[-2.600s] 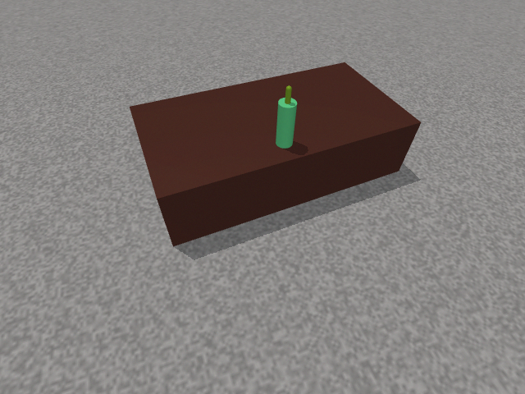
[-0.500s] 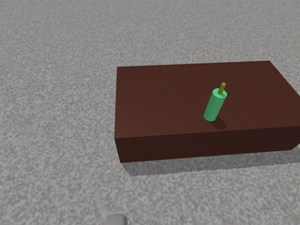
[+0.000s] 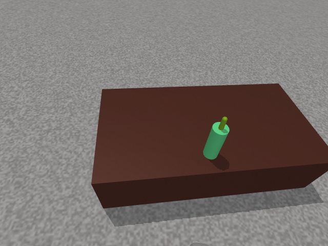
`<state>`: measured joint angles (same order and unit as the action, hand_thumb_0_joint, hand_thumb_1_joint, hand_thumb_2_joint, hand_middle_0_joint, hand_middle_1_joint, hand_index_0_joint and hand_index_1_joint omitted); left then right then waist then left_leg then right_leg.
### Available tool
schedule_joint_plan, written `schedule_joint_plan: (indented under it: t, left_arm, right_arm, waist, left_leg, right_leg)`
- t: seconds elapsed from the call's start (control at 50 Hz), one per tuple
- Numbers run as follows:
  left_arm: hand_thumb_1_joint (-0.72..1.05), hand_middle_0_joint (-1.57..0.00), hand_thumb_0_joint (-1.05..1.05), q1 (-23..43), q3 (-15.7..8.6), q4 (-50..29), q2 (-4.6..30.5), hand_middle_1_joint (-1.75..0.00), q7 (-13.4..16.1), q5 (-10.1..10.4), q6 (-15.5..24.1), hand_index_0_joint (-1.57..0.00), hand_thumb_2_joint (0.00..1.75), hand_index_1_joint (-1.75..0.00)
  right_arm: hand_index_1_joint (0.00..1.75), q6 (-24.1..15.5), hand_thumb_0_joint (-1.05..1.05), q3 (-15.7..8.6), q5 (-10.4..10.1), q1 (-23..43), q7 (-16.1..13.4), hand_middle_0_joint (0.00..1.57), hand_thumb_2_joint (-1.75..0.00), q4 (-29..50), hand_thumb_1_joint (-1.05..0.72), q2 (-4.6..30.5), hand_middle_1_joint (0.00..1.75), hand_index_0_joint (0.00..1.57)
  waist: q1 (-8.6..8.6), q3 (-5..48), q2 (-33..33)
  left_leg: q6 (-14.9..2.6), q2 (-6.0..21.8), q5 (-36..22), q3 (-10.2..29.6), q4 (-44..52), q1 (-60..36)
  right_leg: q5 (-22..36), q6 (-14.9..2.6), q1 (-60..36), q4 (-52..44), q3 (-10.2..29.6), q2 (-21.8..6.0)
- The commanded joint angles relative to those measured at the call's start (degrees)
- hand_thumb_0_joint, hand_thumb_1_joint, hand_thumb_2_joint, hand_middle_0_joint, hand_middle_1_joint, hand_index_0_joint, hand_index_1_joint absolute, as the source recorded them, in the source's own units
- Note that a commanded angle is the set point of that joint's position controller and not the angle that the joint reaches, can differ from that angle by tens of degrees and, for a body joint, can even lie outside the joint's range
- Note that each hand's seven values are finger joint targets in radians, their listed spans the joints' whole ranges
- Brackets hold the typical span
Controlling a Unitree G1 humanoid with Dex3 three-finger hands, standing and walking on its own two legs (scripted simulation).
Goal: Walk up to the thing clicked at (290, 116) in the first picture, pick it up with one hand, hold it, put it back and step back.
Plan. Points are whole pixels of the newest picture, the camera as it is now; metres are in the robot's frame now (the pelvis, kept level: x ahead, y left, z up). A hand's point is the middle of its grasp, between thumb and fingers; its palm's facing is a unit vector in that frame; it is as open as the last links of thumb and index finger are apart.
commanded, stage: walk up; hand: right
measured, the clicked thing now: (217, 137) +0.64 -0.28 -0.28
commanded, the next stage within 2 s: stand in 1.74 s
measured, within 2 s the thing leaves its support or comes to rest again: neither
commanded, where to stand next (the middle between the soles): +0.19 -0.04 m, yaw +4 degrees
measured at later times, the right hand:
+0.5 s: hand (264, 221) +0.22 -0.30 -0.13, palm faces -0.13 +0.91 -0.39, open 7.4 cm
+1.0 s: hand (265, 222) +0.22 -0.30 -0.13, palm faces -0.12 +0.93 -0.34, open 7.4 cm
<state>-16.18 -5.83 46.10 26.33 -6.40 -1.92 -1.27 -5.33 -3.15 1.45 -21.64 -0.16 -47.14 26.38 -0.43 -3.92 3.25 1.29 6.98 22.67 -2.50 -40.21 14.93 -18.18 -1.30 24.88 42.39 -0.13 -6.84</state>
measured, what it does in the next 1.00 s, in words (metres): walks ahead: right foot, then left foot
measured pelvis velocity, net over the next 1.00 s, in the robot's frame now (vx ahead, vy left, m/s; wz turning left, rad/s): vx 0.11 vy -0.05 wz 0.10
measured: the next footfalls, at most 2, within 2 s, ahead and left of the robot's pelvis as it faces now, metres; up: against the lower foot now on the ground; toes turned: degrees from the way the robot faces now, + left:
right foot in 0.02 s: +0.15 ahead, -0.19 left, +0.00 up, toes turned +2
left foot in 0.36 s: +0.21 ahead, +0.06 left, +0.00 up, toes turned +5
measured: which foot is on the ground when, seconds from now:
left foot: down 0.00-0.02, up 0.04-0.34, down 0.36-1.00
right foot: up 0.00-0.00, down 0.02-1.00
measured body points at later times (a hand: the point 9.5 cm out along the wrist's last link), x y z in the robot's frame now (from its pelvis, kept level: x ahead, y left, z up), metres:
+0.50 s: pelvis +0.10 -0.05 +0.00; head +0.13 -0.04 +0.45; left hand +0.13 +0.26 -0.13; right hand +0.23 -0.35 -0.11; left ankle +0.17 +0.06 -0.71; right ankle +0.10 -0.18 -0.70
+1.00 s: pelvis +0.11 -0.05 +0.03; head +0.12 -0.05 +0.48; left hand +0.19 +0.27 -0.10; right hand +0.23 -0.35 -0.10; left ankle +0.17 +0.06 -0.71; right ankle +0.11 -0.19 -0.71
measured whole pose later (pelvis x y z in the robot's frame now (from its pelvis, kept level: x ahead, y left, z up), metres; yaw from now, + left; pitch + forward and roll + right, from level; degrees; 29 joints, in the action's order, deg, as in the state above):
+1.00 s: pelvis +0.11 -0.05 +0.03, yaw +6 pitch -3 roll -1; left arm -4.5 0.0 61.9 22.5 -0.1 -0.4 1.5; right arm 0.4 -0.2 0.6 -5.4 1.7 -64.1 20.6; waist 0.0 -4.1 -0.3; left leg -1.2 0.1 8.2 -0.6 -26.0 14.9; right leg -15.1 1.6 6.8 25.0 -3.4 -2.2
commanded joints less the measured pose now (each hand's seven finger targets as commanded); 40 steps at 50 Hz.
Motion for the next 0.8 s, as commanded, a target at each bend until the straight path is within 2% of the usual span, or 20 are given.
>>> schedule_joint_plan:
  t: [0.0,0.02,0.04,0.06,0.12,0.16,0.22,0.26,0.3,0.32,0.34,0.36,0.38,0.42,0.48,0.5,0.54,0.56,0.64,0.78]
  left_arm:
    - [0.90,-0.20,0.00,-15.6,-6.3,0.9,16.6,-0.30,2.0,-1.0,3.4,-0.20,0.90,-0.30]
    - [0.90,-0.20,0.00,-12.0,-5.5,-1.7,19.2,-0.30,2.4,-0.3,3.8,-0.20,0.90,-0.30]
    - [0.90,-0.20,0.00,-6.9,-5.2,-3.2,19.5,-0.30,2.7,0.8,3.8,-0.20,0.90,-0.30]
    - [0.90,-0.20,0.00,-5.2,-4.7,-3.2,17.0,-0.30,3.1,1.3,3.9,-0.20,0.90,-0.30]
    - [0.90,-0.20,0.00,-1.6,-3.2,-2.7,13.8,-0.30,3.8,1.0,4.6,-0.20,0.90,-0.30]
    - [0.90,-0.20,0.00,-2.7,-2.4,-2.5,13.2,-0.30,4.2,0.9,5.0,-0.20,0.90,-0.30]
    - [0.90,-0.20,0.00,-2.1,-0.9,-2.6,12.2,-0.30,5.1,1.3,5.5,-0.20,0.90,-0.30]
    - [0.90,-0.20,0.00,-0.2,0.1,-2.5,11.6,-0.30,5.8,1.7,5.3,-0.20,0.90,-0.30]
    - [0.90,-0.20,0.00,2.0,1.0,-2.8,10.2,-0.30,6.2,2.2,4.7,-0.20,0.90,-0.30]
    - [0.90,-0.20,0.00,0.7,1.8,-2.5,8.4,-0.30,6.4,2.5,4.6,-0.20,0.90,-0.30]
    - [0.90,-0.20,0.00,-0.8,2.5,-2.9,5.8,-0.30,6.3,3.0,4.3,-0.20,0.90,-0.30]
    - [0.90,-0.20,0.00,-3.3,1.9,-1.1,6.9,-0.30,6.9,3.6,3.1,-0.20,0.90,-0.30]
    - [0.90,-0.20,0.00,-1.0,1.5,0.2,8.9,-0.30,7.3,2.9,2.6,-0.20,0.90,-0.30]
    - [0.90,-0.20,0.00,-0.8,1.5,1.8,8.5,-0.30,7.3,2.6,2.3,-0.20,0.90,-0.30]
    - [0.90,-0.20,0.00,-5.7,1.4,6.7,7.5,-0.30,7.3,2.1,3.6,-0.20,0.90,-0.30]
    - [0.90,-0.20,0.00,-4.9,1.2,7.0,8.1,-0.30,7.6,1.5,4.1,-0.20,0.90,-0.30]
    - [0.90,-0.20,0.00,2.4,0.4,5.6,14.0,-0.30,7.7,0.5,5.1,-0.20,0.90,-0.30]
    - [0.90,-0.20,0.00,7.3,0.6,4.8,14.5,-0.30,7.6,0.6,5.1,-0.20,0.90,-0.30]
    - [0.90,-0.20,0.00,8.8,2.3,6.7,9.7,-0.30,7.5,1.1,5.5,-0.20,0.90,-0.30]
    - [0.90,-0.20,0.00,11.3,3.0,9.8,8.4,-0.30,7.2,1.8,4.5,-0.20,0.90,-0.30]
  right_arm:
    - [0.30,-0.4,0.00,-2.0,-0.5,2.3,-1.4,0.20,-0.90,4.5,-0.90,6.4,0.30,0.20]
    - [0.30,-0.4,0.00,-2.3,-1.3,5.8,-2.1,0.20,-0.90,6.4,-0.90,8.6,0.30,0.20]
    - [0.30,-0.4,0.00,-3.1,-1.0,5.9,-2.5,0.20,-0.90,5.2,-0.90,11.4,0.30,0.20]
    - [0.30,-0.6,0.00,-3.3,-1.6,4.0,-1.8,0.20,-0.90,3.2,-0.90,12.7,0.30,0.20]
    - [0.30,-0.9,0.00,-3.3,-1.6,-0.9,-0.2,0.20,-0.90,-0.7,-0.90,11.4,0.30,0.20]
    - [0.30,-0.2,0.00,-3.1,-0.9,0.1,0.6,0.20,-0.90,-0.4,-0.90,9.7,0.30,0.20]
    - [0.30,0.3,0.00,-2.1,-0.8,2.0,0.5,0.20,-0.90,0.5,-0.90,6.6,0.30,0.20]
    - [0.30,0.8,0.00,-2.1,-1.0,2.7,0.3,0.20,-0.90,0.3,-0.90,6.0,0.30,0.20]
    - [0.30,0.7,0.00,-2.3,-0.9,0.7,-0.2,0.20,-0.90,-1.0,-0.90,6.5,0.30,0.20]
    - [0.30,0.6,0.00,-3.0,-0.6,0.9,-0.5,0.20,-0.90,-1.1,-0.90,9.0,0.30,0.20]
    - [0.30,0.6,0.00,-3.9,-0.1,1.2,-0.7,0.20,-0.90,0.0,-0.90,12.7,0.30,0.20]
    - [0.30,0.7,0.00,-3.5,-1.3,3.6,-0.7,0.20,-0.90,1.3,-0.90,13.8,0.30,0.20]
    - [0.30,1.1,0.00,-3.5,-1.5,4.8,-0.7,0.20,-0.90,0.6,-0.90,13.0,0.30,0.20]
    - [0.30,1.7,0.00,-2.5,-1.0,9.6,-1.1,0.20,-0.90,0.7,-0.90,11.4,0.30,0.20]
    - [0.30,2.8,0.00,-1.5,-1.3,15.4,-0.6,0.20,-0.90,0.2,-0.90,10.2,0.30,0.20]
    - [0.30,3.4,0.00,-0.8,-1.5,15.2,-0.3,0.20,-0.90,-0.3,-0.90,8.1,0.30,0.20]
    - [0.30,4.2,0.00,-0.3,-1.8,14.1,0.1,0.20,-0.90,-1.4,-0.90,5.3,0.30,0.20]
    - [0.30,4.5,0.00,-1.1,-1.3,14.6,-0.1,0.20,-0.90,-2.8,-0.90,6.9,0.30,0.20]
    - [0.30,3.5,0.00,-1.0,-1.5,16.1,0.7,0.20,-0.90,-5.8,-0.90,7.0,0.30,0.20]
    - [0.30,3.9,0.00,0.0,-1.3,19.2,1.0,0.20,-0.90,-9.8,-0.90,7.4,0.30,0.20]
  waist:
    - [9.86,3.2,17.4]
    - [8.56,0.5,17.9]
    - [6.19,-2.6,11.0]
    - [4.33,-3.5,4.9]
    - [1.83,-1.5,6.9]
    - [2.32,-1.8,6.5]
    - [1.95,1.8,4.9]
    - [1.04,4.4,3.8]
    - [-1.11,6.1,1.4]
    - [-1.23,6.8,-4.2]
    - [-1.11,9.6,-13.0]
    - [0.04,10.8,-13.1]
    - [-0.21,9.9,-9.7]
    - [1.28,6.7,-9.4]
    - [3.97,7.1,-11.9]
    - [3.85,6.9,-9.4]
    - [0.96,3.2,2.1]
    - [-0.23,0.2,2.8]
    - [-0.24,4.8,-0.2]
    - [0.84,4.8,-3.5]
  left_leg:
    - [-5.64,-4.7,6.9,-2.7,-25.8,26.5]
    - [-3.74,-8.4,11.1,1.4,-31.7,33.6]
    - [-3.40,-4.7,8.5,7.0,-33.4,30.6]
    - [-3.69,-3.3,4.8,7.5,-31.4,28.1]
    - [-3.28,-1.4,0.7,3.6,-19.9,20.3]
    - [-2.77,-2.5,1.0,1.8,-13.9,17.7]
    - [-2.84,-3.6,-3.8,0.7,-4.8,10.9]
    - [-3.51,-5.2,-9.3,-0.7,-1.0,4.2]
    - [-5.04,-6.7,-18.2,-0.2,7.7,-3.7]
    - [-6.49,-4.0,-25.3,3.7,9.2,-8.8]
    - [-10.85,6.0,-29.6,18.2,12.3,-12.8]
    - [-18.82,14.2,-29.0,28.9,14.6,-8.6]
    - [-19.94,14.1,-25.0,28.9,15.8,-4.8]
    - [-16.09,10.1,-18.8,22.4,15.5,0.4]
    - [-10.75,4.7,-16.2,13.2,10.6,6.8]
    - [-8.30,3.1,-13.9,11.5,8.3,8.0]
    - [-3.44,-5.0,-3.2,5.1,1.1,8.9]
    - [-3.10,-4.6,3.4,4.2,-1.8,4.3]
    - [-5.05,-1.3,-18.8,7.9,8.1,-4.4]
    - [-4.46,-0.4,-12.8,10.0,15.8,-2.9]
  right_leg:
    - [-19.6,-3.46,-23.9,-19.5,15.3,-5.8]
    - [-19.6,-11.22,-19.3,-30.9,36.9,-16.5]
    - [-19.3,-13.72,-13.2,-31.5,37.7,-18.2]
    - [-16.9,-13.83,-11.7,-28.5,29.4,-15.3]
    - [-7.8,-13.09,-8.6,-24.0,15.1,-10.3]
    - [3.1,-13.28,-8.2,-22.5,11.8,-10.1]
    - [28.9,-12.39,-10.3,-16.1,6.8,-10.9]
    - [35.0,-10.38,-8.6,-11.8,3.2,-10.1]
    - [30.4,-7.27,-6.1,-4.8,0.5,-7.7]
    - [25.2,-4.49,-2.0,0.0,-1.7,-4.6]
    - [11.1,-0.91,3.3,9.0,-4.2,1.2]
    - [-15.5,0.24,0.3,11.7,-2.0,4.9]
    - [-20.7,-0.06,-1.1,14.1,0.7,3.5]
    - [-16.6,-0.32,-1.9,10.7,1.7,2.2]
    - [-0.9,-0.66,-12.4,-6.5,-1.7,4.2]
    - [1.9,-0.97,-14.1,-11.6,0.9,3.4]
    - [-3.1,-6.77,-6.1,-21.8,20.1,-10.2]
    - [-3.8,-9.20,0.3,-21.3,19.9,-12.1]
    - [8.4,-2.09,-4.5,-15.8,5.3,-2.8]
    - [1.1,-1.02,-11.2,-19.7,3.3,-1.1]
